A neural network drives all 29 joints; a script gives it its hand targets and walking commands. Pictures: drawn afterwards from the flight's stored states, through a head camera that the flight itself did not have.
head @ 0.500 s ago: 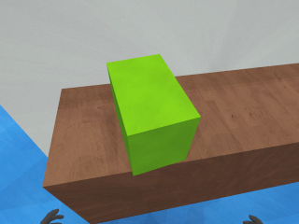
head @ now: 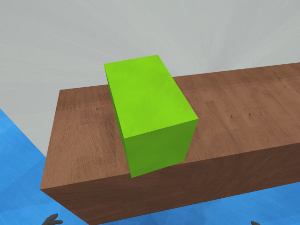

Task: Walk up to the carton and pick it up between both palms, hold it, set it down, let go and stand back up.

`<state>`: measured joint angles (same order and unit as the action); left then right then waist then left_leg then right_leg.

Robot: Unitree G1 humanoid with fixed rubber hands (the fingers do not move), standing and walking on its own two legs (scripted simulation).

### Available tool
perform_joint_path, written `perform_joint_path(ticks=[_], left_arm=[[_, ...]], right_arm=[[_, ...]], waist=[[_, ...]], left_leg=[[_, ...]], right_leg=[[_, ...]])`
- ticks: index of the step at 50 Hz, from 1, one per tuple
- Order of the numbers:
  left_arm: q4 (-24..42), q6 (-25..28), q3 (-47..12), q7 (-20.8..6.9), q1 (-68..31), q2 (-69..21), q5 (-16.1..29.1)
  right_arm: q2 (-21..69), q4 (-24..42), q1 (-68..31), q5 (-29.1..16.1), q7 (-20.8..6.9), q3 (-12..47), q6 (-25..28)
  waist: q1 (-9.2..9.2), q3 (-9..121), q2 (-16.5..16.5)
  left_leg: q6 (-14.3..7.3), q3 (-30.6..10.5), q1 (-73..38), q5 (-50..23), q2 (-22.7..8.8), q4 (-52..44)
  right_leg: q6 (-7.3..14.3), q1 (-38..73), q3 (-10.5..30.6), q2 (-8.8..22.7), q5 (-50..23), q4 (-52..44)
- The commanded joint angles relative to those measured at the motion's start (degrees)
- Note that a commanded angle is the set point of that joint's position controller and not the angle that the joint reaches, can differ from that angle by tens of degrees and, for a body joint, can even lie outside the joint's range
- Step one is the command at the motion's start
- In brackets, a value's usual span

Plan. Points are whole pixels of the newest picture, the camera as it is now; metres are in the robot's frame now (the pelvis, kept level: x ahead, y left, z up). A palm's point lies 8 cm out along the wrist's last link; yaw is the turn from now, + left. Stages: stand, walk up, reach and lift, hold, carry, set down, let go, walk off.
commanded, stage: walk up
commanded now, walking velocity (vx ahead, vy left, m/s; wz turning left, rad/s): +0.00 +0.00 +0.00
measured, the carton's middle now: (145, 114) +0.44 +0.04 +0.00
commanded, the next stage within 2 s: none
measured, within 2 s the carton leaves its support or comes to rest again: neither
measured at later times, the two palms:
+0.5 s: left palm out of the picture +0.06 +0.31 -0.11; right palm out of the picture +0.10 -0.32 -0.10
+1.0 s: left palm out of the picture +0.03 +0.32 -0.12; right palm out of the picture +0.12 -0.31 -0.10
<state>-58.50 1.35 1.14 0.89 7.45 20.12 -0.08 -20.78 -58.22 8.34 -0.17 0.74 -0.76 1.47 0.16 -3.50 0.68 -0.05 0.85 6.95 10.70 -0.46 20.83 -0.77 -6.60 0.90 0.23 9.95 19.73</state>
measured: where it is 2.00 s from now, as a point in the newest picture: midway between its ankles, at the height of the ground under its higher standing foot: outside the picture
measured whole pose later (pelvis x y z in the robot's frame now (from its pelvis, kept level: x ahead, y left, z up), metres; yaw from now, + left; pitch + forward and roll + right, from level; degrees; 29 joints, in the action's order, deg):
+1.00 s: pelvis -0.02 -0.02 -0.02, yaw +13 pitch -3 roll -1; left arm -44.0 -2.3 3.7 -0.7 8.5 24.4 -0.6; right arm -22.4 -44.8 15.4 1.5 1.7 -2.0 1.0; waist 0.3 -5.6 -3.3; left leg -0.7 -4.5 16.9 18.4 2.3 38.4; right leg 0.1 -17.0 -0.7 1.5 29.7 44.8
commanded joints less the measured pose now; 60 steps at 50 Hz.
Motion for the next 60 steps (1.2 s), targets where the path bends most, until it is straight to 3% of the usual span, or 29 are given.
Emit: perform_joint_path(ticks=[1,3,7,10,22,25,31,33,36,37,38,40,41,42,43,44,45,46,47,48,49,50,52,53,54,55,56,58,60], left_arm=[[2.7,0.8,2.3,0.4,-1.8,10.2,-0.1],[2.6,0.8,2.3,0.5,-1.4,10.1,0.0],[3.8,-0.2,3.2,0.2,0.0,11.4,0.3],[5.3,-0.6,3.6,0.2,-0.6,11.7,0.1],[9.6,-1.3,4.1,-0.6,-1.5,13.5,0.0],[10.6,-1.6,4.4,-0.8,-1.5,13.9,0.0],[12.3,-2.1,4.7,-1.2,1.2,13.6,-0.1],[12.5,-2.0,4.7,-1.2,2.4,13.4,-0.2],[13.1,-1.7,4.9,-1.3,2.5,14.5,-0.4],[13.4,-1.5,5.2,-1.4,1.8,15.2,-0.5],[14.1,-1.4,5.3,-1.4,0.0,16.3,-0.7],[16.8,-1.2,5.0,-1.3,-4.8,15.7,-1.3],[18.0,-1.2,4.8,-1.2,-6.6,14.9,-1.2],[18.4,-1.4,4.5,-1.2,-7.0,14.4,-1.2],[18.4,-1.5,4.3,-1.3,-5.1,13.7,-1.2],[17.8,-1.8,4.0,-1.5,-1.1,11.7,-0.6],[18.1,-2.1,3.9,-1.6,1.9,10.9,-0.3],[18.4,-2.8,5.0,-1.3,3.3,12.8,-0.6],[18.2,-3.5,5.3,-1.1,2.6,13.5,-0.5],[18.2,-3.5,5.6,-1.2,2.4,13.3,-0.5],[17.5,-3.2,5.5,-1.2,3.8,12.2,-0.2],[17.1,-2.8,5.3,-1.2,4.8,11.9,0.1],[15.7,-1.9,4.5,-0.7,6.5,10.9,0.1],[15.0,-1.3,4.0,-0.4,6.6,10.9,-0.2],[14.9,-0.8,4.0,-0.2,5.2,12.7,-0.9],[15.4,-0.4,4.1,-0.1,2.0,15.2,-0.9],[15.5,-0.5,4.1,-0.6,-1.5,15.2,-0.5],[14.6,-0.3,3.4,-1.0,-0.7,12.6,0.2],[13.1,-0.3,3.1,-1.0,0.3,12.6,0.6]], right_arm=[[-9.9,2.4,-1.1,-0.1,0.5,-1.8,0.7],[-10.3,2.3,-1.4,0.0,0.5,-1.9,0.7],[-12.7,5.1,0.5,0.1,1.1,-3.4,0.7],[-12.6,6.3,1.5,0.3,1.2,-3.6,0.4],[-13.5,9.8,3.7,0.5,1.2,-3.7,-0.6],[-14.2,10.8,4.1,0.6,1.1,-4.1,-0.7],[-15.7,12.8,4.2,1.0,1.0,-4.3,-0.7],[-15.8,13.7,3.7,1.1,1.0,-4.4,-0.7],[-14.9,14.8,3.8,0.7,1.0,-4.3,-0.8],[-14.4,15.0,4.0,0.6,0.9,-4.3,-0.9],[-13.0,14.9,5.4,0.5,1.0,-4.2,-1.0],[-12.4,15.0,9.3,1.5,1.0,-4.7,-1.7],[-12.4,15.0,11.1,1.3,0.8,-4.7,-1.7],[-12.3,14.7,11.9,1.4,0.8,-4.7,-1.2],[-12.5,14.4,11.9,1.4,0.8,-4.8,-0.5],[-15.3,15.0,8.5,1.8,1.0,-5.3,0.2],[-17.6,16.4,5.5,1.9,1.2,-5.6,0.6],[-18.5,17.4,5.7,1.4,1.5,-5.3,0.8],[-17.8,17.8,5.6,1.6,1.6,-5.3,1.0],[-16.7,18.8,3.3,1.7,1.7,-4.9,1.0],[-16.1,19.5,1.8,1.8,1.8,-4.7,0.8],[-15.7,19.8,1.8,1.6,1.7,-4.7,0.5],[-14.2,19.9,1.3,0.9,1.2,-4.1,-0.2],[-13.2,19.6,1.6,0.6,0.9,-3.6,-0.5],[-12.2,19.4,2.8,0.0,0.7,-3.2,-0.4],[-11.2,18.7,3.8,-0.8,0.4,-2.7,-0.3],[-12.3,17.2,3.9,-0.8,0.7,-3.5,-0.6],[-12.8,16.7,1.4,0.0,0.6,-3.4,-0.5],[-12.7,15.7,0.2,-0.1,0.4,-3.2,-0.4]], waist=[[0.03,2.9,-0.6],[-0.18,2.7,-0.6],[-0.46,4.5,-0.4],[-0.38,4.8,0.5],[-0.02,3.4,-0.7],[-0.05,2.8,-0.9],[-1.02,2.4,3.3],[-1.44,2.3,3.6],[-1.45,2.2,1.1],[-1.31,2.4,-1.7],[-0.57,3.3,-7.2],[1.08,1.7,-10.4],[2.53,0.2,-10.0],[3.13,-0.7,-8.5],[2.67,0.4,-6.2],[0.02,-0.1,3.0],[-2.02,1.4,9.4],[-1.07,3.1,9.7],[-0.68,1.5,8.6],[-1.48,0.2,7.5],[-1.95,1.4,8.6],[-1.49,3.3,11.6],[-2.07,4.1,11.2],[-2.4,4.7,9.2],[-1.66,5.9,6.5],[0.44,6.1,0.4],[1.87,4.8,-2.6],[0.44,3.3,2.0],[0.06,2.2,-1.6]], left_leg=[[-1.0,-5.5,0.8,-3.7,-6.9,-4.8],[-1.0,-5.6,0.9,-4.0,-7.0,-4.9],[-2.9,-8.3,4.4,-11.2,-7.0,-1.0],[-2.9,-9.2,7.1,-8.7,-6.5,0.0],[-1.9,-9.9,10.2,-3.9,-3.1,6.1],[-2.3,-11.3,11.4,-2.5,-3.0,6.5],[-4.3,-19.1,16.7,2.2,-5.3,1.6],[-4.3,-19.3,17.7,3.6,-5.0,1.3],[-2.6,-14.8,17.2,3.3,-1.9,6.6],[-2.1,-11.9,15.4,3.5,-0.1,11.4],[-1.2,-6.8,11.9,6.3,2.4,20.3],[-0.7,-3.4,9.9,18.3,0.6,32.3],[-1.7,-5.7,8.7,19.9,-1.7,30.2],[-2.6,-6.4,7.5,17.2,-2.1,22.9],[-3.1,-7.7,7.3,8.5,-2.7,9.7],[-3.4,-17.0,9.2,3.3,-5.8,-0.5],[-6.4,-30.0,7.6,-6.5,-11.7,-3.3],[-12.3,-37.1,8.8,-5.6,-16.1,-2.7],[-13.6,-37.5,13.2,1.5,-16.7,-3.5],[-12.7,-32.9,12.3,2.7,-14.8,-2.8],[-11.7,-28.1,8.6,-1.4,-12.9,-0.7],[-10.4,-24.7,6.1,-7.3,-11.2,1.1],[-7.3,-19.2,7.9,-14.1,-8.8,3.9],[-5.0,-16.7,8.6,-15.2,-7.9,5.8],[-2.3,-15.3,9.8,-13.3,-6.9,7.4],[0.3,-11.0,8.6,-6.0,-2.8,7.5],[0.6,-8.9,2.2,-0.8,-1.5,6.0],[-0.1,-10.7,3.0,-2.4,-2.8,4.3],[-0.7,-10.6,3.0,-3.9,-3.7,4.1]], right_leg=[[1.4,0.2,4.6,6.8,-4.6,-3.7],[1.4,0.4,4.7,6.7,-4.8,-3.8],[1.9,0.9,1.8,6.0,-5.2,0.6],[2.6,0.9,2.0,6.4,-3.2,1.6],[5.4,-3.3,2.2,8.6,3.5,1.4],[5.6,-3.9,1.8,8.4,6.3,2.0],[4.3,-1.2,0.6,5.4,11.4,6.4],[4.3,-0.4,0.9,5.4,12.2,6.0],[6.0,-1.1,2.6,8.6,12.0,2.1],[7.4,-2.8,3.6,10.9,11.8,-0.1],[9.9,-6.1,5.8,15.2,10.2,-3.6],[15.3,-12.8,8.1,22.5,4.6,-5.0],[14.8,-15.2,6.1,22.3,0.4,-2.4],[12.7,-15.0,2.4,19.7,-2.9,2.3],[7.8,-11.1,-0.4,15.6,0.6,8.4],[4.0,-9.3,-4.4,9.4,3.4,17.6],[1.5,-11.3,-4.2,3.8,9.1,23.0],[1.1,-12.0,1.0,2.3,24.0,27.4],[0.8,-10.8,3.8,3.0,25.8,30.3],[0.9,-11.5,4.7,3.1,23.6,29.4],[1.0,-12.4,4.6,3.0,22.1,27.3],[1.1,-11.5,3.3,2.9,20.4,23.5],[1.2,-3.3,1.1,2.2,11.0,10.5],[1.4,1.1,1.7,2.9,1.8,2.9],[2.3,5.2,4.3,5.6,-4.3,2.1],[3.6,2.2,10.3,10.5,-6.6,1.8],[4.6,-4.6,9.7,9.9,-2.4,2.4],[2.9,-3.5,5.9,7.3,-1.8,2.5],[2.5,-3.5,6.1,7.0,-2.2,1.3]])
